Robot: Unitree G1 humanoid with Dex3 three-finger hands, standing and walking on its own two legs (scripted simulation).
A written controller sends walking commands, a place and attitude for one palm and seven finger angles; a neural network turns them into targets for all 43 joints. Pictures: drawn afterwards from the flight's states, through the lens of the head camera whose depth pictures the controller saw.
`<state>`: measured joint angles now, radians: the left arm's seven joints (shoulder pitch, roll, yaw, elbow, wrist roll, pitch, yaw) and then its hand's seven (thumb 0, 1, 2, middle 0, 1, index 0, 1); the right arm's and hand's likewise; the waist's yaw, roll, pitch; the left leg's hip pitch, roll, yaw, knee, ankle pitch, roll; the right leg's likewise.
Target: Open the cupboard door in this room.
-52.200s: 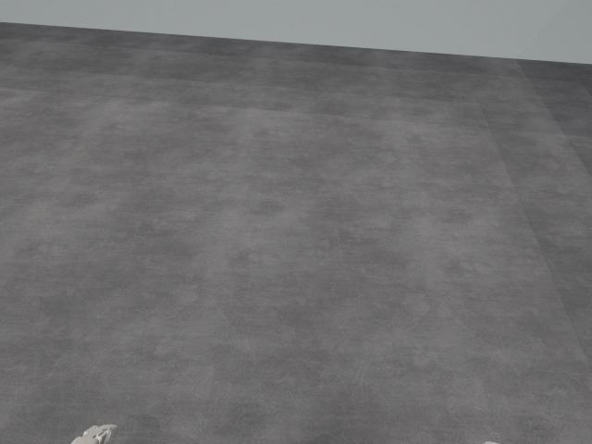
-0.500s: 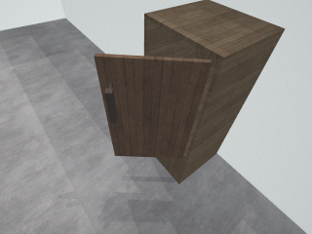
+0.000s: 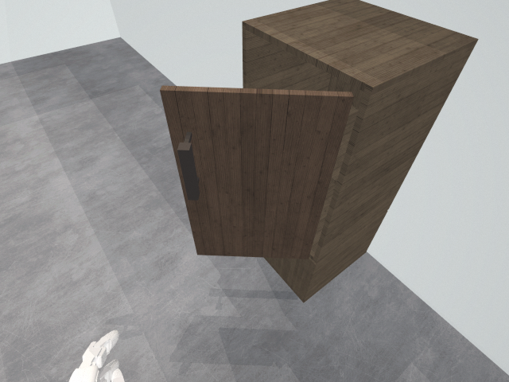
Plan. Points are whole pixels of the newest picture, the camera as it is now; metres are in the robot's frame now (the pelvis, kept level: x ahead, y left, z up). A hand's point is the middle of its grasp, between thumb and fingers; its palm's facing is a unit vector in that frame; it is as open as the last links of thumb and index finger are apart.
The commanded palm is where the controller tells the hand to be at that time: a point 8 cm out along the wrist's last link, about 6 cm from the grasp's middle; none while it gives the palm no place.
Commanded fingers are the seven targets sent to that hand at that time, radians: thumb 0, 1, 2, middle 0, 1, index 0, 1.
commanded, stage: raise the hand with hooked fingers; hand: left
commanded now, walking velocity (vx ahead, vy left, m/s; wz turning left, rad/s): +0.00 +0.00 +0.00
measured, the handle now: (191, 166) +0.55 +0.16 +0.01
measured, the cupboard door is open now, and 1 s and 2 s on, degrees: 51 51 51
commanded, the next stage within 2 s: move the hooked fingers beside the handle in 1.94 s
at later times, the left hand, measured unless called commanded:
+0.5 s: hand (142, 345) +0.19 +0.18 -0.03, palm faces +0.03 -1.00 -0.08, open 10.0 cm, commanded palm +0.17 +0.24 -0.02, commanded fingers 0.00 0.11 0.56 -0.26 -0.81 -0.26 -0.81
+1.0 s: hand (124, 301) +0.25 +0.22 +0.00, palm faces +0.01 -1.00 -0.05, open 12.9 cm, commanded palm +0.23 +0.27 +0.01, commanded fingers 0.00 -0.48 0.31 -0.30 -1.18 -0.30 -1.18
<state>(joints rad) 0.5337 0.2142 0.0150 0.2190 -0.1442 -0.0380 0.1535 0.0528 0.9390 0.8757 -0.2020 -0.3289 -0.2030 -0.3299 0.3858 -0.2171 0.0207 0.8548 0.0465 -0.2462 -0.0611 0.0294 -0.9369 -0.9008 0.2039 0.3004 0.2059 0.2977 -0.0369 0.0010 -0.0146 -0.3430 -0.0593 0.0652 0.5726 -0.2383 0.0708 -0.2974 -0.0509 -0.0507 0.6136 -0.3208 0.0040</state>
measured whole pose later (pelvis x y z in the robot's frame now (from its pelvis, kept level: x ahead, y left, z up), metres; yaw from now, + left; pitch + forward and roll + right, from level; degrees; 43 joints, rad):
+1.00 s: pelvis +0.01 -0.02 -0.06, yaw +0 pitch +13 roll -3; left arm 0.26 0.33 0.33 0.15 -0.36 -0.38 -0.41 -0.01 -0.25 0.40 -0.28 -1.04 -0.28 -1.05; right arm 0.26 -0.28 -0.01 0.55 0.04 -0.22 -0.06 0.02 -0.91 -0.90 0.20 0.30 0.20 0.30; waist -0.02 0.01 -0.12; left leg -0.82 0.02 0.01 1.04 -0.45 0.04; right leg -0.72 0.02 -0.09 0.99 -0.50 -0.03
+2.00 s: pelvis +0.01 -0.02 -0.04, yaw +0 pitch +11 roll -3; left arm -0.01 0.42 0.43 0.41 -0.37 -0.29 -0.50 -0.02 -0.50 0.30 -0.30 -1.20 -0.30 -1.20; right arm 0.28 -0.27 0.04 0.56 0.05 -0.19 -0.08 0.01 -0.91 -0.90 0.20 0.30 0.21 0.30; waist -0.01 0.02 -0.10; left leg -0.72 0.00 0.02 0.92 -0.40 0.05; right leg -0.62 0.01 -0.08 0.87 -0.44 -0.01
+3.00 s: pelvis +0.02 -0.02 -0.04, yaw -2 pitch +15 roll -2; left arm -0.45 0.47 0.42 0.82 -0.25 -0.34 -0.43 -0.02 -0.50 0.30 -0.30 -1.20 -0.30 -1.20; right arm 0.33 -0.27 0.03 0.60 0.04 -0.05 -0.06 0.01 -0.91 -0.90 0.20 0.30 0.21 0.30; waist -0.08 0.01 -0.10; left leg -0.80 0.02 0.04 0.95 -0.42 0.05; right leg -0.72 0.02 -0.06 0.90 -0.45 -0.01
